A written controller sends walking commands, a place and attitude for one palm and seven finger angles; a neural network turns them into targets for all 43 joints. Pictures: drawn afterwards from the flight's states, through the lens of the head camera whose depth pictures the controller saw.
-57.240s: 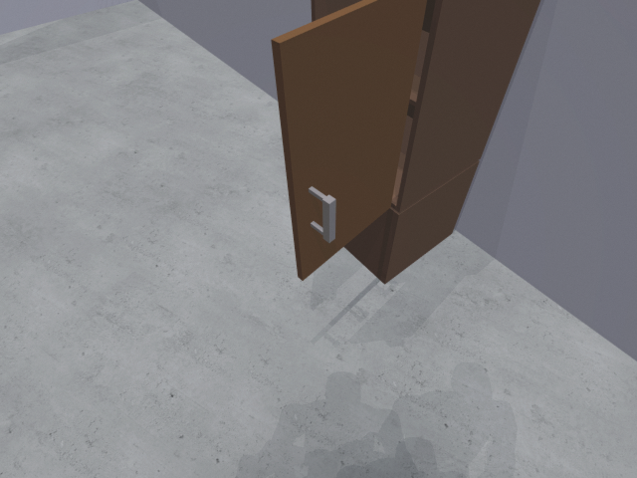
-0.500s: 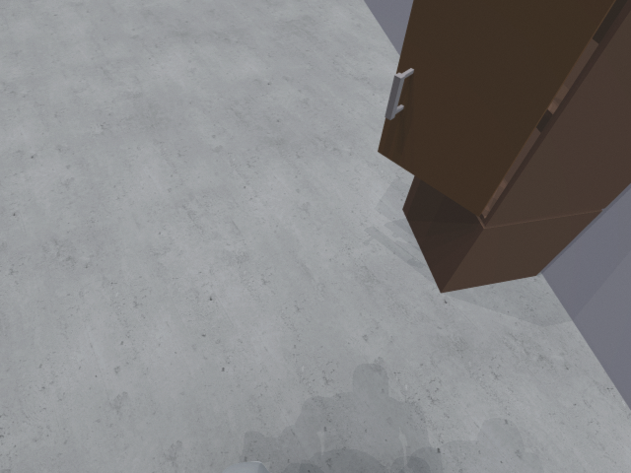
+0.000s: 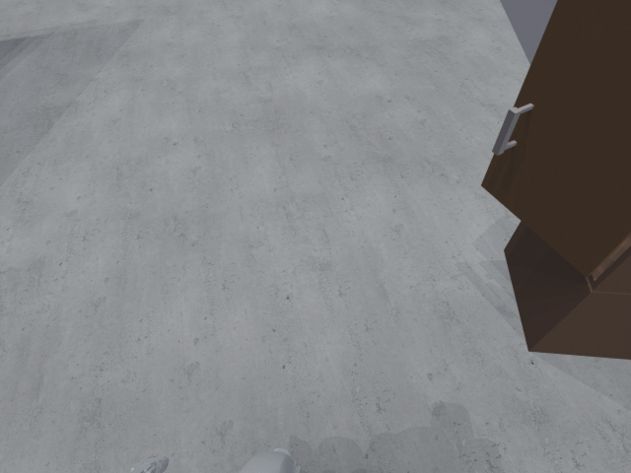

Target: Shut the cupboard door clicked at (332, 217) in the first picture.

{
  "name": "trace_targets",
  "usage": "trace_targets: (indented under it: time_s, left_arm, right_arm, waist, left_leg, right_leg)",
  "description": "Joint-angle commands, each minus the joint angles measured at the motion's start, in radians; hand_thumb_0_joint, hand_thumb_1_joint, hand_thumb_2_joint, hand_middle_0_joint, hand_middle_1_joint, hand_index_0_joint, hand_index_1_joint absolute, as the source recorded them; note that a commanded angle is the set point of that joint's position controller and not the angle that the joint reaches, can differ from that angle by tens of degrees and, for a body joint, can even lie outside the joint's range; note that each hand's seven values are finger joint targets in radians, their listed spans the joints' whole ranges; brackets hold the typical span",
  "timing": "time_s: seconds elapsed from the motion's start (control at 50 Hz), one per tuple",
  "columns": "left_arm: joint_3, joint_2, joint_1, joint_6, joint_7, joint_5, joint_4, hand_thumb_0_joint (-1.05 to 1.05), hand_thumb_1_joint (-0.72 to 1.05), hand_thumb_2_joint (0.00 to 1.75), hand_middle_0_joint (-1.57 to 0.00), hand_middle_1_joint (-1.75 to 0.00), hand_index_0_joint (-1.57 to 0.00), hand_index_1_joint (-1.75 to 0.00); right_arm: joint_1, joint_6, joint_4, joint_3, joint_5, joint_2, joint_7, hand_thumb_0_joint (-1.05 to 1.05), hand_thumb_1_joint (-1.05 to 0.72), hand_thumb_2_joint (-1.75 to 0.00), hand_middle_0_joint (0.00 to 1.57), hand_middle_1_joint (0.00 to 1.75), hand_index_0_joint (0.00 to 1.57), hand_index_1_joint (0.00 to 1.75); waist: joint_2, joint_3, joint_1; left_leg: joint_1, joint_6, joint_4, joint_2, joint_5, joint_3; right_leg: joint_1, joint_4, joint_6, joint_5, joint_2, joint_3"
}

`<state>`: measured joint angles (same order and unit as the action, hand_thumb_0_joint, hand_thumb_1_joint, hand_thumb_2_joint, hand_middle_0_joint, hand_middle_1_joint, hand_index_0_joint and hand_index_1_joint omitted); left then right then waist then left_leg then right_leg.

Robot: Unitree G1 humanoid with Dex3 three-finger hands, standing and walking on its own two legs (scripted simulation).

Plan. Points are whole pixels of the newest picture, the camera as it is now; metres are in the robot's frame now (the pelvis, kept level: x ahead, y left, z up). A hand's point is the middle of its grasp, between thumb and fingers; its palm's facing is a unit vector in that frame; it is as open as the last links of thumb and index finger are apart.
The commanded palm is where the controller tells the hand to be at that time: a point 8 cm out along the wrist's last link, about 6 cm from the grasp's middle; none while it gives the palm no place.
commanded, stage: walk to a spot facing it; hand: left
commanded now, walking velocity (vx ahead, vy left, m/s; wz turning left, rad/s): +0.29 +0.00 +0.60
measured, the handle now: (512, 129) +0.85 -0.45 -0.11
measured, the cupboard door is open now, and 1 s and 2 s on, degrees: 33 33 33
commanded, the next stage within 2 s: turn to face it in 0.94 s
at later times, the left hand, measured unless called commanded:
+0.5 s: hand out of the picture +0.04 +0.23 -0.18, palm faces +0.39 -0.89 -0.24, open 7.4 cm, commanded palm none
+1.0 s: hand (167, 331) +0.36 +0.28 -0.14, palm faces +0.54 -0.81 -0.23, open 7.3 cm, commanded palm none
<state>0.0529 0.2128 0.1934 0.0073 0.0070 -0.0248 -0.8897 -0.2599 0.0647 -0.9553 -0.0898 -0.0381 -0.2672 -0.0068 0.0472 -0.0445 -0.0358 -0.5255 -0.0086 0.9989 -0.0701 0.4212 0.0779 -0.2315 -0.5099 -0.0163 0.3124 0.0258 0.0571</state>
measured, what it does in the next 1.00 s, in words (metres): walks ahead, turning left: left foot, then right foot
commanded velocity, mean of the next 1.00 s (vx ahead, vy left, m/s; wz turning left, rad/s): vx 0.21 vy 0.00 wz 0.57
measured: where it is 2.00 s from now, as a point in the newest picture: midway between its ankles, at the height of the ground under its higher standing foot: (286, 406)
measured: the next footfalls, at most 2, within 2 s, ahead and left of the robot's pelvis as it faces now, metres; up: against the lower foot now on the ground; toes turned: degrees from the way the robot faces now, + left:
left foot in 0.38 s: +0.19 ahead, +0.16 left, +0.00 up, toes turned +24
right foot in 0.80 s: +0.47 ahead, +0.01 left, +0.00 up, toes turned +22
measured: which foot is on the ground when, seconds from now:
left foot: up 0.00-0.36, down 0.38-0.80, up 0.82-1.00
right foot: down 0.00-0.38, up 0.40-0.78, down 0.80-1.00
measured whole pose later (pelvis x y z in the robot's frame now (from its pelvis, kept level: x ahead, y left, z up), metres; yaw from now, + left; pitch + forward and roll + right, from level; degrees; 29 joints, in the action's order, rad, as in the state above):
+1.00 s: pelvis +0.35 +0.06 +0.00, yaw +37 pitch +1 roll +1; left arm 0.03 0.16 0.14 0.03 0.02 -0.03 -0.85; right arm -0.26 0.05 -0.97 -0.08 -0.03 -0.23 -0.02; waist 0.02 -0.09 -0.07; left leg -0.54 -0.03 1.19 0.04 0.38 -0.03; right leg -0.29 -0.52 -0.02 0.24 0.12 0.22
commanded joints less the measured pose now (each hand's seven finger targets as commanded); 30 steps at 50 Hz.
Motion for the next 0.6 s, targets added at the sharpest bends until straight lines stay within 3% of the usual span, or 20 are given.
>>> trace_targets:
  time_s: [0.0, 0.08, 0.2, 0.22, 0.26, 0.28, 0.3, 0.32, 0.34, 0.36, 0.38, 0.4, 0.44, 0.46, 0.5, 0.58]
  left_arm:
    - [0.034, 0.132, 0.023, 0.048, 0.011, 0.002, 0.035, 0.00, 0.90, 0.90, -0.20, -0.30, -0.20, -0.30]
    - [0.032, 0.121, 0.199, 0.064, 0.014, -0.001, -0.032, 0.00, 0.90, 0.90, -0.20, -0.30, -0.20, -0.30]
    - [0.029, 0.128, 0.310, 0.065, 0.018, -0.008, -0.073, 0.00, 0.90, 0.90, -0.20, -0.30, -0.20, -0.30]
    - [0.030, 0.134, 0.313, 0.066, 0.018, -0.008, -0.075, 0.00, 0.90, 0.90, -0.20, -0.30, -0.20, -0.30]
    - [0.033, 0.165, 0.304, 0.068, 0.015, -0.005, -0.072, 0.00, 0.90, 0.90, -0.20, -0.30, -0.20, -0.30]
    - [0.038, 0.187, 0.287, 0.069, 0.014, -0.003, -0.066, 0.00, 0.90, 0.90, -0.20, -0.30, -0.20, -0.30]
    - [0.036, 0.204, 0.272, 0.068, 0.012, 0.002, -0.062, 0.00, 0.90, 0.90, -0.20, -0.30, -0.20, -0.30]
    - [0.033, 0.211, 0.247, 0.067, 0.007, 0.011, -0.050, 0.00, 0.90, 0.90, -0.20, -0.30, -0.20, -0.30]
    - [0.026, 0.154, 0.240, 0.066, -0.009, 0.014, -0.015, 0.00, 0.90, 0.90, -0.20, -0.30, -0.20, -0.30]
    - [0.020, 0.121, 0.136, 0.064, -0.013, 0.014, 0.057, 0.00, 0.90, 0.90, -0.20, -0.30, -0.20, -0.30]
    - [0.029, 0.136, 0.064, 0.058, -0.005, 0.011, 0.087, 0.00, 0.90, 0.90, -0.20, -0.30, -0.20, -0.30]
    - [0.031, 0.100, 0.059, 0.051, -0.001, 0.008, 0.070, 0.00, 0.90, 0.90, -0.20, -0.30, -0.20, -0.30]
    - [0.039, 0.100, 0.106, 0.030, -0.016, -0.005, 0.028, 0.00, 0.90, 0.90, -0.20, -0.30, -0.20, -0.30]
    - [0.039, 0.079, 0.139, 0.020, -0.021, -0.012, 0.014, 0.00, 0.90, 0.90, -0.20, -0.30, -0.20, -0.30]
    - [0.039, 0.061, 0.150, 0.009, -0.025, -0.012, 0.009, 0.00, 0.90, 0.90, -0.20, -0.30, -0.20, -0.30]
    - [0.042, 0.079, 0.035, 0.006, -0.032, -0.008, 0.055, 0.00, 0.90, 0.90, -0.20, -0.30, -0.20, -0.30]
  right_arm:
    - [0.076, -0.037, 0.115, -0.006, 0.003, -0.046, -0.038, 0.00, -0.90, -0.90, 0.20, 0.30, 0.20, 0.30]
    - [0.148, -0.037, 0.125, 0.011, 0.009, -0.009, -0.047, 0.00, -0.90, -0.90, 0.20, 0.30, 0.20, 0.30]
    - [0.322, -0.046, 0.173, 0.037, 0.009, 0.010, -0.060, 0.00, -0.90, -0.90, 0.20, 0.30, 0.20, 0.30]
    - [0.333, -0.049, 0.180, 0.040, 0.009, 0.008, -0.061, 0.00, -0.90, -0.90, 0.20, 0.30, 0.20, 0.30]
    - [0.283, -0.059, 0.170, 0.040, 0.010, -0.003, -0.056, 0.00, -0.90, -0.90, 0.20, 0.30, 0.20, 0.30]
    - [0.224, -0.065, 0.161, 0.036, 0.009, -0.016, -0.050, 0.00, -0.90, -0.90, 0.20, 0.30, 0.20, 0.30]
    - [0.128, -0.069, 0.136, 0.028, 0.006, -0.039, -0.042, 0.00, -0.90, -0.90, 0.20, 0.30, 0.20, 0.30]
    - [-0.013, -0.072, 0.104, 0.012, 0.000, -0.091, -0.033, 0.00, -0.90, -0.90, 0.20, 0.30, 0.20, 0.30]
    - [-0.154, -0.076, 0.078, -0.021, -0.012, -0.224, -0.023, 0.00, -0.90, -0.90, 0.20, 0.30, 0.20, 0.30]
    - [-0.227, -0.076, 0.058, -0.039, 0.008, -0.317, -0.011, 0.00, -0.90, -0.90, 0.20, 0.30, 0.20, 0.30]
    - [-0.206, -0.083, 0.053, -0.033, 0.018, -0.293, -0.004, 0.00, -0.90, -0.90, 0.20, 0.30, 0.20, 0.30]
    - [-0.129, -0.092, 0.078, -0.022, 0.016, -0.251, 0.010, 0.00, -0.90, -0.90, 0.20, 0.30, 0.20, 0.30]
    - [0.024, -0.104, 0.110, 0.007, 0.014, -0.153, 0.016, 0.00, -0.90, -0.90, 0.20, 0.30, 0.20, 0.30]
    - [0.054, -0.109, 0.113, 0.015, 0.011, -0.132, 0.016, 0.00, -0.90, -0.90, 0.20, 0.30, 0.20, 0.30]
    - [0.062, -0.117, 0.106, 0.018, 0.014, -0.125, 0.013, 0.00, -0.90, -0.90, 0.20, 0.30, 0.20, 0.30]
    - [0.030, -0.122, 0.078, 0.009, 0.017, -0.115, 0.010, 0.00, -0.90, -0.90, 0.20, 0.30, 0.20, 0.30]
  waist:
    - [-0.191, -0.074, 0.001]
    - [-0.207, -0.027, 0.053]
    - [-0.209, -0.063, 0.102]
    - [-0.226, -0.063, 0.099]
    - [-0.232, -0.018, 0.069]
    - [-0.251, 0.019, 0.038]
    - [-0.239, 0.077, -0.013]
    - [-0.197, 0.159, -0.094]
    - [0.039, 0.266, -0.149]
    - [0.104, 0.301, -0.165]
    - [-0.021, 0.230, -0.150]
    - [0.033, 0.176, -0.111]
    - [0.056, 0.056, -0.024]
    - [0.053, 0.035, 0.006]
    - [0.058, 0.020, 0.032]
    - [0.055, -0.015, 0.028]
  left_leg:
    - [-0.215, -0.031, 0.208, 0.124, -0.150, -0.044]
    - [-0.232, -0.024, 0.100, 0.117, -0.172, -0.120]
    - [-0.203, 0.011, -0.161, 0.120, -0.154, -0.192]
    - [-0.166, 0.022, -0.219, 0.111, -0.143, -0.205]
    - [-0.020, 0.053, -0.299, 0.054, -0.096, -0.263]
    - [0.083, 0.073, -0.329, 0.019, -0.072, -0.294]
    - [0.243, 0.090, -0.383, -0.014, -0.105, -0.308]
    - [0.524, 0.118, -0.468, 0.024, -0.200, -0.258]
    - [0.826, 0.236, -0.496, 0.307, -0.279, 0.138]
    - [0.896, 0.348, -0.580, 0.524, -0.506, 0.440]
    - [0.771, 0.330, -0.611, 0.525, -0.459, 0.372]
    - [0.639, 0.288, -0.643, 0.473, -0.335, 0.322]
    - [0.387, 0.222, -0.712, 0.375, -0.156, 0.202]
    - [0.320, 0.207, -0.727, 0.334, -0.164, 0.153]
    - [0.274, 0.206, -0.747, 0.290, -0.200, 0.105]
    - [0.263, 0.205, -0.769, 0.256, -0.246, 0.088]
  right_leg:
    - [0.080, 0.338, -0.076, 0.027, 0.282, -0.130]
    - [0.274, 0.253, -0.050, -0.443, 0.262, 0.022]
    - [0.363, 0.215, -0.061, -0.616, 0.308, 0.095]
    - [0.363, 0.199, -0.060, -0.663, 0.315, 0.104]
    - [0.358, 0.105, -0.058, -0.883, 0.323, 0.144]
    - [0.343, 0.020, -0.051, -0.998, 0.321, 0.170]
    - [0.281, -0.112, -0.029, -1.006, 0.302, 0.210]
    - [0.099, -0.336, 0.001, -0.830, 0.296, 0.228]
    - [-0.238, -0.683, 0.057, -0.194, 0.167, 0.217]
    - [-0.472, -0.886, 0.064, 0.263, 0.093, 0.086]
    - [-0.508, -0.896, 0.057, 0.214, 0.119, -0.014]
    - [-0.502, -0.879, 0.060, 0.173, 0.141, -0.035]
    - [-0.402, -0.752, 0.064, 0.095, 0.173, -0.067]
    - [-0.367, -0.698, 0.069, 0.064, 0.161, -0.051]
    - [-0.341, -0.607, 0.081, 0.002, 0.142, -0.033]
    - [-0.333, -0.412, 0.097, -0.110, 0.123, -0.023]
